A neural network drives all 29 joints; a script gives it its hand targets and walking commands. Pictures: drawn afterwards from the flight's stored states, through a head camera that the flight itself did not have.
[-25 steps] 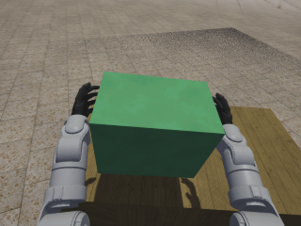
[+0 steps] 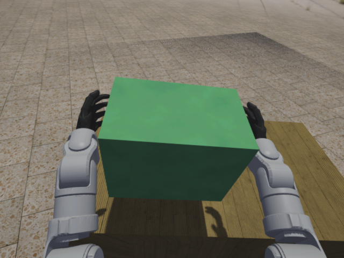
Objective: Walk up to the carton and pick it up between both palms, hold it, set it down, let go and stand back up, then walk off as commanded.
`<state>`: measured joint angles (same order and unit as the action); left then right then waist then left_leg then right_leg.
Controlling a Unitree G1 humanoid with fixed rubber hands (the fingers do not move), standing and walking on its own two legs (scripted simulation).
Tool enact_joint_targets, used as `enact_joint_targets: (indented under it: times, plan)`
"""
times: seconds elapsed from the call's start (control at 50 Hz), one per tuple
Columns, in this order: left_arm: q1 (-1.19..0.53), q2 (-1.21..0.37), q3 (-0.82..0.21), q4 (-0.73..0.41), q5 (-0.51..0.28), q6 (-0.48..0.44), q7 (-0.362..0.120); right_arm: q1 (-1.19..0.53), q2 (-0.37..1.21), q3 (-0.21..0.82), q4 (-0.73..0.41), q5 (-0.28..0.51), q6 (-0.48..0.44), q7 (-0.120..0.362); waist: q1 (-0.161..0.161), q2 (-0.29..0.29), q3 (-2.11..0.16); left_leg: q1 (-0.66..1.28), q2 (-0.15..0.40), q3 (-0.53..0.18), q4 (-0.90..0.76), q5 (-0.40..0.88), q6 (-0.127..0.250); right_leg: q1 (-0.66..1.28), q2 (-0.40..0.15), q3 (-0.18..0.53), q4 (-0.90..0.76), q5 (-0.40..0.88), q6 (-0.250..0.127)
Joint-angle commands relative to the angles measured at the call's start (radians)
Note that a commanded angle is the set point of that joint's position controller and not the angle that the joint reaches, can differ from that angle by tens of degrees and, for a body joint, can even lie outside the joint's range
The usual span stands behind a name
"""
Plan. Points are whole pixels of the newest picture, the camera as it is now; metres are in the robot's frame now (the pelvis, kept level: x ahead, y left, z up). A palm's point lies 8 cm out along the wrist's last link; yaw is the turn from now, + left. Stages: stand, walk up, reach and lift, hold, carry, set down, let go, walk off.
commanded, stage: reach and lift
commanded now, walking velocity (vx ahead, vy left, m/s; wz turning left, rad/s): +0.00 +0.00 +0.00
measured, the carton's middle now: (171, 143) +0.36 -0.02 +0.12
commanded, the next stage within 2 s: hold in 0.14 s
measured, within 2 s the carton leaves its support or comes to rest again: neither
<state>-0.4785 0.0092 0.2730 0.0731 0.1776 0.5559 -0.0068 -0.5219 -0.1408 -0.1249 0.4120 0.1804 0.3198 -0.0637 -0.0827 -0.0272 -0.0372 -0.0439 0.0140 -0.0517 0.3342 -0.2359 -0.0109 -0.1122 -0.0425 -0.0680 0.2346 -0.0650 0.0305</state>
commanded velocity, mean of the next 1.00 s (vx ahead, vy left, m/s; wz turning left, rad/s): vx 0.00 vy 0.00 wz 0.00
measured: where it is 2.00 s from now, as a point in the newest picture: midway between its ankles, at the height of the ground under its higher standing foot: outside the picture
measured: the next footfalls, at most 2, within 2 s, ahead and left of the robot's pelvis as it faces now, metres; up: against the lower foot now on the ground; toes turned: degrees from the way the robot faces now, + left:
none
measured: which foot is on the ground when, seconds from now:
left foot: down 0.00-1.00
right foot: down 0.00-1.00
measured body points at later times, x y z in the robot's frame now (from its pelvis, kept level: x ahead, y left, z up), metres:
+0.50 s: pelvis -0.01 -0.01 +0.00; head -0.05 +0.01 +0.45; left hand +0.36 +0.18 +0.20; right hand +0.36 -0.19 +0.18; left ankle -0.03 +0.12 -0.75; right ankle +0.04 -0.14 -0.75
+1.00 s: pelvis -0.01 -0.01 +0.00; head -0.06 +0.01 +0.45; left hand +0.35 +0.18 +0.20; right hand +0.36 -0.19 +0.19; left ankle -0.03 +0.12 -0.75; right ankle +0.04 -0.14 -0.75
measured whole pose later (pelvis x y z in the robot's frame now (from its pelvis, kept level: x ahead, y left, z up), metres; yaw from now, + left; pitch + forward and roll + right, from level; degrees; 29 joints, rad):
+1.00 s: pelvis -0.01 -0.01 +0.00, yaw +1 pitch -5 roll -1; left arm -0.54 0.03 0.32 0.06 0.22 0.66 -0.05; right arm -0.60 -0.13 -0.13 0.44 0.20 0.39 -0.09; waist -0.06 -0.03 -0.04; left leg -0.02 0.02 -0.07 0.33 -0.22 -0.02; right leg -0.09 -0.04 -0.08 0.24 -0.07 0.02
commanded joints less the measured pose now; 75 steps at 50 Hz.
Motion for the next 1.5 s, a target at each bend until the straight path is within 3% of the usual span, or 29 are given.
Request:
enact_joint_targets:
  times: [0.0, 0.28, 0.42, 0.78, 1.12, 1.48]
  plan:
    - [-0.549, -0.512, -0.51, -0.068, -0.121, -0.005, -0.133, -0.788, 0.541, 0.441, -0.311, 0.071, -0.089, 0.098, 0.008, 0.038, -0.358, -0.123, -0.071, 0.044, -0.054, 0.309, -0.015, 0.334, 0.101, -0.024, 0.055, 0.184, -0.022]
    - [-0.615, -0.481, -0.476, -0.049, -0.125, 0.004, -0.156, -0.818, 0.572, 0.428, -0.275, 0.063, -0.066, 0.075, 0.004, 0.03, -0.354, -0.172, -0.086, 0.055, -0.067, 0.24, -0.003, 0.385, 0.085, -0.019, 0.059, 0.171, -0.012]
    - [-0.6, -0.488, -0.487, -0.085, -0.132, 0.023, -0.16, -0.821, 0.568, 0.444, -0.312, 0.086, -0.051, 0.064, 0.004, 0.032, -0.377, -0.159, -0.085, 0.052, -0.058, 0.285, -0.011, 0.411, 0.092, -0.02, 0.066, 0.204, -0.013]
    - [-0.65, -0.506, -0.484, -0.071, -0.113, 0.07, -0.159, -0.869, 0.569, 0.421, -0.27, 0.093, -0.02, 0.084, 0.009, 0.061, -0.333, -0.178, -0.071, 0.05, -0.08, 0.207, -0.016, 0.371, 0.095, -0.024, 0.053, 0.088, -0.028]
    - [-0.641, -0.477, -0.457, -0.096, -0.1, 0.087, -0.181, -0.867, 0.595, 0.452, -0.309, 0.116, 0.009, 0.063, 0.019, 0.03, -0.33, -0.187, -0.086, 0.056, -0.07, 0.238, -0.011, 0.415, 0.091, -0.016, 0.053, 0.13, -0.016]
    - [-0.65, -0.49, -0.488, -0.126, -0.112, 0.098, -0.182, -0.855, 0.574, 0.438, -0.312, 0.119, 0.019, 0.066, 0.0, 0.063, -0.327, -0.175, -0.076, 0.048, -0.066, 0.269, -0.035, 0.405, 0.098, -0.019, 0.058, 0.126, -0.027]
